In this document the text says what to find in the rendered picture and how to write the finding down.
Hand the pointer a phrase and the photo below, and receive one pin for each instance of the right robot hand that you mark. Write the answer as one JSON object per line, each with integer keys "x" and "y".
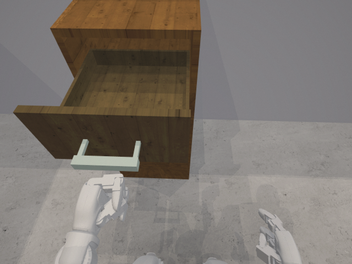
{"x": 282, "y": 248}

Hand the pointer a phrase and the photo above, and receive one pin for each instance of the cabinet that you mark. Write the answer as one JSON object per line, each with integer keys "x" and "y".
{"x": 134, "y": 25}

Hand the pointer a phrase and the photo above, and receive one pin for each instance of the handle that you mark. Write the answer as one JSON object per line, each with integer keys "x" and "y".
{"x": 106, "y": 163}

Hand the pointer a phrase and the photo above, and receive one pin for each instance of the drawer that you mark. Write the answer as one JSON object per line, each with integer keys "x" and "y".
{"x": 118, "y": 97}

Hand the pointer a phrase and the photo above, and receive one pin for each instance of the robot left forearm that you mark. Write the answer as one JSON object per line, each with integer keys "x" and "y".
{"x": 80, "y": 248}

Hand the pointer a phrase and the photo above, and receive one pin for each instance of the left robot hand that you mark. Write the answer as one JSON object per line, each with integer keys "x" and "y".
{"x": 108, "y": 192}

